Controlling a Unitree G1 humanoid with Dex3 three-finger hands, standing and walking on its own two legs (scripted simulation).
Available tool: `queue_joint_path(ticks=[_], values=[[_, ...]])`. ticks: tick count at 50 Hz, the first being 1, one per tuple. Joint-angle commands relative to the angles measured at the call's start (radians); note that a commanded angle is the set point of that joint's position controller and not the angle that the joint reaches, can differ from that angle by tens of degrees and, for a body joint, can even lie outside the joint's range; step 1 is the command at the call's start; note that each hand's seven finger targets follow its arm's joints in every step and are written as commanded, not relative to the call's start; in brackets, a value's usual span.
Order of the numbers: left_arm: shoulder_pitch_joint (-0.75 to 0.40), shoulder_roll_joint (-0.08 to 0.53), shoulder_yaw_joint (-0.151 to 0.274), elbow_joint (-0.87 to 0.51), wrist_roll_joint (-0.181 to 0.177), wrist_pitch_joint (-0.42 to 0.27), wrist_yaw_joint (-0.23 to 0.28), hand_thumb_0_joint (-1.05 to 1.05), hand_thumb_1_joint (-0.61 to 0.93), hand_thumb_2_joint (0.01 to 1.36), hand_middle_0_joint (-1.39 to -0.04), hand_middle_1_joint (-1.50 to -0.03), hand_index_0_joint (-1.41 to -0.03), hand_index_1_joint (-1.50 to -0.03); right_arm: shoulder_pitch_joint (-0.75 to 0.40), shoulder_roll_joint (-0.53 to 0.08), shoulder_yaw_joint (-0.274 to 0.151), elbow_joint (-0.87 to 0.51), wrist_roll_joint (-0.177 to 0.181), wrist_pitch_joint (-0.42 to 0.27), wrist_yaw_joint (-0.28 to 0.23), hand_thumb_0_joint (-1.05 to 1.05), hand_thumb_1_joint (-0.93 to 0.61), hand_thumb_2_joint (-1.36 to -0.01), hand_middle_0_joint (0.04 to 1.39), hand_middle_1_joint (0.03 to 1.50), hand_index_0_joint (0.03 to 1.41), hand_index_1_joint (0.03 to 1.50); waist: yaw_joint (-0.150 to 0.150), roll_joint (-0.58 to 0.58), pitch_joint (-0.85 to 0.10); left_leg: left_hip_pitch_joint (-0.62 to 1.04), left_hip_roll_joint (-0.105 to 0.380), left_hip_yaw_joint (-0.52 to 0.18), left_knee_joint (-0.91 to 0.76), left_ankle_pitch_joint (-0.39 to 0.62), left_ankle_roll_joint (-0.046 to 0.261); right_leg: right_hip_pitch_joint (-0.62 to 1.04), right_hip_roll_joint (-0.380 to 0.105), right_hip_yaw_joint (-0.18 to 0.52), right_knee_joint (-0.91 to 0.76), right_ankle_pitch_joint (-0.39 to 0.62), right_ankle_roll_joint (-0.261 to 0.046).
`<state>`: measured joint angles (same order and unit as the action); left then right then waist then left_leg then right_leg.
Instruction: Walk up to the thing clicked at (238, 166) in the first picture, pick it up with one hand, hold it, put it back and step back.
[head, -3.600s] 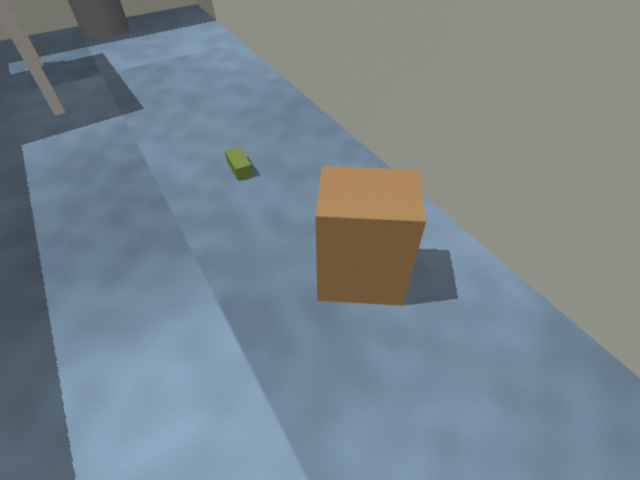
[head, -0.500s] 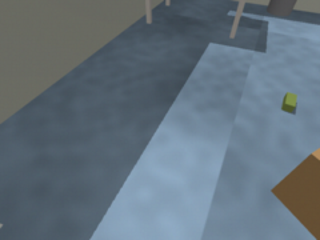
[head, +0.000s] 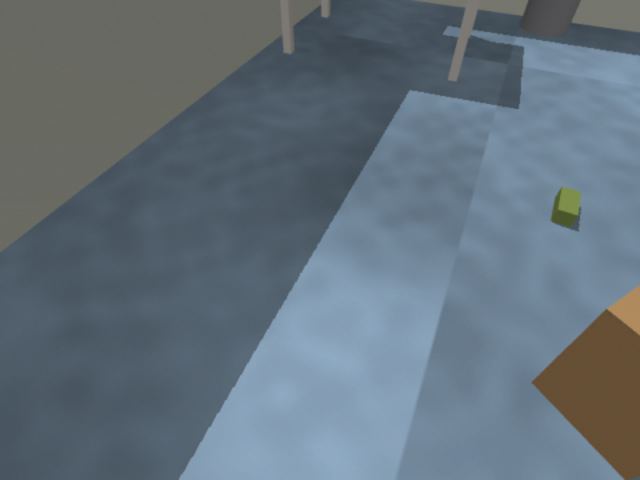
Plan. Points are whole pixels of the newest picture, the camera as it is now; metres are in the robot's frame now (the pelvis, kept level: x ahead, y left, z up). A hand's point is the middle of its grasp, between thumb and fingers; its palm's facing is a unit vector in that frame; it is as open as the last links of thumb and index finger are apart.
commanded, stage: stand
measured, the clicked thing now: (566, 206) +1.35 -1.11 -0.75
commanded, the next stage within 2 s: none
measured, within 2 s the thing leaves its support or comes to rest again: neither
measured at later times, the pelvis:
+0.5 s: pelvis +0.01 -0.01 +0.00, yaw +0 degrees
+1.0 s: pelvis +0.02 -0.01 +0.00, yaw -1 degrees
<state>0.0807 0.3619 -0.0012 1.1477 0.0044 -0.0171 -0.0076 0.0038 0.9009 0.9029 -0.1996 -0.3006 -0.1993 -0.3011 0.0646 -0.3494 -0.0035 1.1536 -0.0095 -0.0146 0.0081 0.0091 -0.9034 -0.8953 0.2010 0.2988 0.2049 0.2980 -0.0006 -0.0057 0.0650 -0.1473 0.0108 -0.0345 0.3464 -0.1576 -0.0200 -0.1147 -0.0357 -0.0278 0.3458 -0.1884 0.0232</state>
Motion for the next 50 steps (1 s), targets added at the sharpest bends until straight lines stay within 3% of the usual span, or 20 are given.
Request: queue_joint_path(ticks=[1,7,13,19,22,26,33,39,50], values=[[-0.052,0.221,0.039,-0.054,0.001,-0.021,0.012,0.000,0.900,0.900,-0.200,-0.300,-0.200,-0.300,-0.057,-0.214,-0.041,-0.057,0.003,-0.018,-0.009,0.000,-0.900,-0.900,0.200,0.300,0.200,0.300,0.004,-0.002,-0.100,0.020,0.107,-0.087,-0.070,0.085,0.031,0.011,-0.105,0.092,-0.081,0.040,-0.043],[-0.043,0.217,0.039,-0.055,0.000,-0.021,0.011,0.000,0.900,0.900,-0.200,-0.300,-0.200,-0.300,-0.048,-0.217,-0.040,-0.051,0.006,-0.021,-0.010,0.000,-0.900,-0.900,0.200,0.300,0.200,0.300,0.004,0.011,-0.115,0.044,0.112,-0.082,-0.067,0.147,0.030,0.023,-0.103,0.090,-0.075,0.097,-0.040],[-0.047,0.219,0.042,-0.055,-0.001,-0.017,0.013,0.000,0.900,0.900,-0.200,-0.300,-0.200,-0.300,-0.032,-0.209,-0.036,-0.050,0.006,-0.016,-0.011,0.000,-0.900,-0.900,0.200,0.300,0.200,0.300,-0.003,-0.003,-0.105,0.023,0.107,-0.077,-0.075,0.093,0.031,0.021,-0.102,0.088,-0.081,0.053,-0.040],[-0.039,0.220,0.042,-0.063,0.001,-0.016,0.012,0.000,0.900,0.900,-0.200,-0.300,-0.200,-0.300,-0.033,-0.210,-0.036,-0.052,0.004,-0.018,-0.012,0.000,-0.900,-0.900,0.200,0.300,0.200,0.300,0.001,0.005,-0.100,0.042,0.113,-0.077,-0.070,0.120,0.026,0.003,-0.103,0.093,-0.079,0.069,-0.044],[-0.032,0.216,0.042,-0.060,0.000,-0.014,0.011,0.000,0.900,0.900,-0.200,-0.300,-0.200,-0.300,-0.032,-0.207,-0.033,-0.050,0.003,-0.016,-0.012,0.000,-0.900,-0.900,0.200,0.300,0.200,0.300,0.001,0.020,-0.083,0.024,0.110,-0.075,-0.079,0.068,0.026,-0.007,-0.097,0.091,-0.088,0.029,-0.039],[-0.030,0.212,0.042,-0.064,-0.001,-0.017,0.011,0.000,0.900,0.900,-0.200,-0.300,-0.200,-0.300,-0.033,-0.215,-0.034,-0.053,0.005,-0.018,-0.012,0.000,-0.900,-0.900,0.200,0.300,0.200,0.300,0.003,0.010,-0.100,0.045,0.114,-0.073,-0.063,0.150,0.027,0.008,-0.103,0.097,-0.079,0.112,-0.040],[-0.034,0.217,0.045,-0.068,0.001,-0.012,0.011,0.000,0.900,0.900,-0.200,-0.300,-0.200,-0.300,-0.020,-0.207,-0.030,-0.052,0.003,-0.015,-0.012,0.000,-0.900,-0.900,0.200,0.300,0.200,0.300,-0.001,-0.003,-0.078,0.020,0.107,-0.072,-0.079,0.067,0.023,-0.006,-0.094,0.093,-0.089,0.025,-0.040],[-0.029,0.214,0.043,-0.073,-0.002,-0.019,0.014,0.000,0.900,0.900,-0.200,-0.300,-0.200,-0.300,-0.015,-0.213,-0.032,-0.054,0.004,-0.018,-0.014,0.000,-0.900,-0.900,0.200,0.300,0.200,0.300,-0.002,0.011,-0.140,0.064,0.119,-0.059,-0.046,0.212,0.031,0.049,-0.108,0.095,-0.063,0.205,-0.042],[-0.027,0.211,0.045,-0.070,0.000,-0.015,0.015,0.000,0.900,0.900,-0.200,-0.300,-0.200,-0.300,-0.023,-0.210,-0.031,-0.059,0.004,-0.015,-0.017,0.000,-0.900,-0.900,0.200,0.300,0.200,0.300,0.003,-0.005,-0.110,0.070,0.120,-0.057,-0.054,0.231,0.024,0.041,-0.100,0.083,-0.066,0.213,-0.039]])
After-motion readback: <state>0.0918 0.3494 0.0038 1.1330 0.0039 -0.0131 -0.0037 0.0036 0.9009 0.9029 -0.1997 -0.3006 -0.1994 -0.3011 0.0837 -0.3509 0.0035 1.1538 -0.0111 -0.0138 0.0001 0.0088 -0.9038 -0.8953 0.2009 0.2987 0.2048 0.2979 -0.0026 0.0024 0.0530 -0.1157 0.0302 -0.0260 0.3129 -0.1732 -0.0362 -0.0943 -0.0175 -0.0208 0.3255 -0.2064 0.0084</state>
